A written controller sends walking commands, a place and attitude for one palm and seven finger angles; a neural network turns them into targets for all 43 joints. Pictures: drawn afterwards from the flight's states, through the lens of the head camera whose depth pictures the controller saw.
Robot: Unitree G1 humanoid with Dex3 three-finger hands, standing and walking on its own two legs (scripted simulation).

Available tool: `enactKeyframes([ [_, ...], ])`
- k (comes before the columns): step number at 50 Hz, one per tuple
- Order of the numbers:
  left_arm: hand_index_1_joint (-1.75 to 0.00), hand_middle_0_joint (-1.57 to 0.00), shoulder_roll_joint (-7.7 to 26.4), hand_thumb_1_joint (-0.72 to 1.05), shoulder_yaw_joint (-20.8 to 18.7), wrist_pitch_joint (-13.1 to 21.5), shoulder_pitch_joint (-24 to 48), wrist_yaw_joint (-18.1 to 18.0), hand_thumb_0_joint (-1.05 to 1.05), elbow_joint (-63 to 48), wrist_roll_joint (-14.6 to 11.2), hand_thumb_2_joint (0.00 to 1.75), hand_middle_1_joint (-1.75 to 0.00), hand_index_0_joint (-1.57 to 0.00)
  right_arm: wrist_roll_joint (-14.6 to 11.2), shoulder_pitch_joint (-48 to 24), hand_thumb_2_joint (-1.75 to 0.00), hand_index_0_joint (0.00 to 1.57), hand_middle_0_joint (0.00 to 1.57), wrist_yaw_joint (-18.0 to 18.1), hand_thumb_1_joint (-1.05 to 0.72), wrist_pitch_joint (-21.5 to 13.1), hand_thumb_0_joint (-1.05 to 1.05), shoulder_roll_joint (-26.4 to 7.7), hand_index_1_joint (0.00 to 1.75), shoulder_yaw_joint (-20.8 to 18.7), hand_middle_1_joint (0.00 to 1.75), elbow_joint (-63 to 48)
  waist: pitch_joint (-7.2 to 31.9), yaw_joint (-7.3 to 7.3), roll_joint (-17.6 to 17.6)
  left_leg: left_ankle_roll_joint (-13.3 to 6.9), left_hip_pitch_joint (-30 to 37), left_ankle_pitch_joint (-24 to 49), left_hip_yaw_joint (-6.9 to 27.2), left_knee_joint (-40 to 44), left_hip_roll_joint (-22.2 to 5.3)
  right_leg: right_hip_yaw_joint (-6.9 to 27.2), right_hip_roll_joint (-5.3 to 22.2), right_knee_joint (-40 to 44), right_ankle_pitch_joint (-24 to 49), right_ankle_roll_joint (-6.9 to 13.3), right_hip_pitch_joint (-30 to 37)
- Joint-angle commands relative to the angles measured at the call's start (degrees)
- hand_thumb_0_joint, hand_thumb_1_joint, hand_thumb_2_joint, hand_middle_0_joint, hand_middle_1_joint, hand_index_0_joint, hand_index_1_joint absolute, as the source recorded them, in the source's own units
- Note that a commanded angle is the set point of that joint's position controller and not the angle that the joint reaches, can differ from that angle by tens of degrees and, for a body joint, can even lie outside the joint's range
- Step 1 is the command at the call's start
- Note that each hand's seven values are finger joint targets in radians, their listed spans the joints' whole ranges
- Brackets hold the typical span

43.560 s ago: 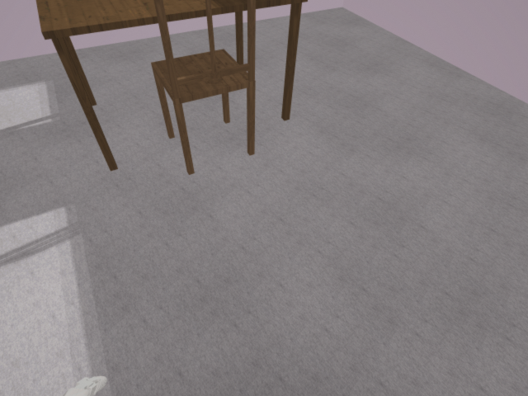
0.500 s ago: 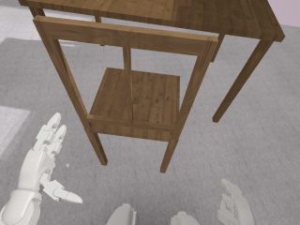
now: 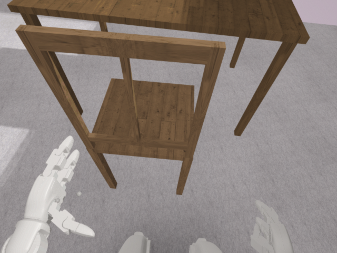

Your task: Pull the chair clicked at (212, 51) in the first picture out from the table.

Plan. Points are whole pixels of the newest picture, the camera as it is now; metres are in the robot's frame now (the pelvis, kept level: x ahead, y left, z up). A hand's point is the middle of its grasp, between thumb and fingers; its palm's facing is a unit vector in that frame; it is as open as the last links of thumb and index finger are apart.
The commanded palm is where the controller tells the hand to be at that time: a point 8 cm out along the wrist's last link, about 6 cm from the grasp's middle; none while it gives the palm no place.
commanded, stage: aim the fingers beside a spindle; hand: left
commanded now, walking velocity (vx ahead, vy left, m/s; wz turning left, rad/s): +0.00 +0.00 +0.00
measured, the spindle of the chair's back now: (132, 107) +0.48 +0.12 +0.03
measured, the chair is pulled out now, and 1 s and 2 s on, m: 0.24 0.24 0.24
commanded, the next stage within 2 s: none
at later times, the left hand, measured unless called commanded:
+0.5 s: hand (91, 182) +0.27 +0.18 +0.02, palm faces -0.06 -1.00 -0.04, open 16.9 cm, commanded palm +0.25 +0.24 +0.03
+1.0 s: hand (112, 173) +0.29 +0.15 +0.01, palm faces -0.10 -0.99 -0.01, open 16.9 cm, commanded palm +0.28 +0.20 +0.01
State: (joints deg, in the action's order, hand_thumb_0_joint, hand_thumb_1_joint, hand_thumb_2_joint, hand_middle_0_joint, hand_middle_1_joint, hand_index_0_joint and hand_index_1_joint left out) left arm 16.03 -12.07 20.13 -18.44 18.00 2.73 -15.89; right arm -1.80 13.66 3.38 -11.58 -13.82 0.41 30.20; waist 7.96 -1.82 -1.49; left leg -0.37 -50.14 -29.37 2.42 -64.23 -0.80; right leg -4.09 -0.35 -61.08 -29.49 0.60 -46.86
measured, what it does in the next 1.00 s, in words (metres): stands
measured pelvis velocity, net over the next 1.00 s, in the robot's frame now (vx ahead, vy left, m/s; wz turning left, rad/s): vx -0.01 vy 0.01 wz -0.01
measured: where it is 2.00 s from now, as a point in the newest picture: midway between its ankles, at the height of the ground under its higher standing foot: outside the picture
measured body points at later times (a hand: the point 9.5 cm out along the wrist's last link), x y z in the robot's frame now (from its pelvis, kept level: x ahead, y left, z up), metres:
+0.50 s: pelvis +0.00 -0.01 -0.01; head +0.08 +0.00 +0.43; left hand +0.26 +0.24 +0.03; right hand +0.16 -0.26 -0.09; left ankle +0.02 +0.11 -0.66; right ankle +0.00 -0.12 -0.66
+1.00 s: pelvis -0.01 +0.01 -0.02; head +0.09 +0.02 +0.42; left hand +0.29 +0.20 +0.01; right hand +0.16 -0.24 -0.11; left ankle +0.02 +0.11 -0.66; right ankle +0.00 -0.12 -0.66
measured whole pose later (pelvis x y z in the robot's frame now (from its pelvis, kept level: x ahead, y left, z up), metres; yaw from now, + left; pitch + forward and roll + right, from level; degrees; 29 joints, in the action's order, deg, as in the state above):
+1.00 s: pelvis -0.01 +0.01 -0.02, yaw -1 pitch +20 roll -3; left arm 11.4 -4.1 22.2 -3.6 9.7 10.3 -10.7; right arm -0.4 12.4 1.5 -7.7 -13.5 0.7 30.4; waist 8.7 -2.6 -1.6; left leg -1.1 -59.2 -31.1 1.4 -70.7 -0.2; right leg -3.1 0.4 -68.1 -31.4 -0.1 -56.3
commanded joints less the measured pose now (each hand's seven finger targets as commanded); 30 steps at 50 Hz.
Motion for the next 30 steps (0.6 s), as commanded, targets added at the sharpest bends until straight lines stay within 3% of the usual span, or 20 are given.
enactKeyframes([
  [1, -0.08, -0.06, 7.4, -0.5, -5.98, 5.59, 4.68, -1.48, 0.0, -9.25, -1.71, 0.3, -0.08, -0.06, -0.14, -1.81, -0.9, 0.2, 0.2, 0.57, -0.9, -2.68, 0.0, -7.72, 0.3, -3.49, 0.3, -7.15, 10.84, -0.14, -1.05, -0.61, 8.94, 14.65, 0.01, 8.58, 0.9, 0.53, -0.18, 8.22, 12.05, 0.59, 5.09],
  [3, -0.08, -0.06, 6.5, -0.5, -4.76, 5.0, 4.72, -0.63, 0.0, -6.95, -1.35, 0.3, -0.08, -0.06, -0.32, -1.86, -0.9, 0.2, 0.2, 0.55, -0.9, -2.46, 0.0, -8.01, 0.3, -3.49, 0.3, -7.3, 9.57, -0.32, -1.14, -0.79, 7.92, 13.1, -0.33, 8.46, 1.02, 0.96, -0.1, 8.66, 10.96, 0.57, 4.69],
  [6, -0.08, -0.06, 7.26, -0.5, -4.35, 3.69, 4.78, 1.24, 0.0, -6.1, -1.2, 0.3, -0.08, -0.06, -0.5, -1.5, -0.9, 0.2, 0.2, 0.67, -0.9, -2.32, 0.0, -8.41, 0.3, -3.6, 0.3, -7.76, 11.91, -0.38, 0.02, -1.05, 8.19, 14.33, -0.73, 8.12, 1.15, 1.76, 0.2, 9.09, 13.09, 0.44, 6.76],
  [9, -0.08, -0.06, 7.53, -0.5, -3.21, 4.06, 9.92, 1.93, 0.0, -8.46, -1.42, 0.3, -0.08, -0.06, -0.46, -1.31, -0.9, 0.2, 0.2, 1.02, -0.9, -2.74, 0.0, -8.46, 0.3, -3.37, 0.3, -7.62, 13.08, -1.12, -0.71, -1.36, 8.45, 14.73, -0.65, 6.99, 1.06, 2.46, 0.37, 8.86, 13.73, 0.29, 6.35],
  [17, -0.08, -0.06, 9.44, -0.5, -7.23, 6.57, 10.07, -0.73, 0.0, -5.75, -1.16, 0.3, -0.08, -0.06, 0.07, -1.81, -0.9, 0.2, 0.2, 0.84, -0.9, -2.75, 0.0, -7.82, 0.3, -3.55, 0.3, -6.28, 14.73, 0.52, -0.73, -1.16, 5.87, 15.68, -1.07, 5.62, 1.0, 2.91, 0.5, 6.92, 14.2, 0.44, 6.96],
  [20, -0.08, -0.06, 6.17, -0.5, -3.32, 5.45, 10.55, -0.21, 0.0, -4.58, -0.64, 0.3, -0.08, -0.06, -0.14, -1.83, -0.9, 0.2, 0.2, 0.33, -0.9, -2.21, 0.0, -7.98, 0.3, -3.45, 0.3, -6.86, 14.08, -0.12, -2.31, -1.1, 6.26, 15.81, -1.35, 5.8, 1.15, 2.66, 0.72, 6.67, 15.16, 0.41, 5.8],
  [23, -0.08, -0.06, 7.08, -0.5, -3.85, 4.48, 11.24, 0.09, 0.0, -3.95, -0.79, 0.3, -0.08, -0.06, -0.15, -1.39, -0.9, 0.2, 0.2, 0.33, -0.9, -1.8, 0.0, -8.42, 0.3, -3.74, 0.3, -6.92, 15.59, -0.36, -0.13, -1.3, 5.47, 15.96, -1.29, 5.22, 0.99, 3.19, 0.73, 6.66, 15.86, 0.18, 6.63],
  [27, -0.08, -0.06, 6.94, -0.5, -3.03, 5.63, 15.38, -0.65, 0.0, -5.73, -0.71, 0.3, -0.08, -0.06, 0.04, -1.21, -0.9, 0.2, 0.2, 0.5, -0.9, -1.9, 0.0, -8.56, 0.3, -3.65, 0.3, -6.74, 15.56, -1.06, 0.15, -1.32, 5.47, 15.33, -0.68, 4.89, 0.68, 2.49, 0.43, 5.73, 14.33, 0.3, 4.48],
  [30, -0.08, -0.06, 6.34, -0.5, -2.78, 7.1, 15.11, -1.99, 0.0, -6.57, -0.4, 0.3, -0.08, -0.06, 0.36, -0.99, -0.9, 0.2, 0.2, 0.28, -0.9, -2.01, 0.0, -8.31, 0.3, -3.67, 0.3, -6.59, 16.92, -0.49, -1.25, -1.1, 6.4, 16.66, -0.64, 4.75, 0.72, 2.17, 0.52, 4.82, 15.26, 0.53, 4.21],
])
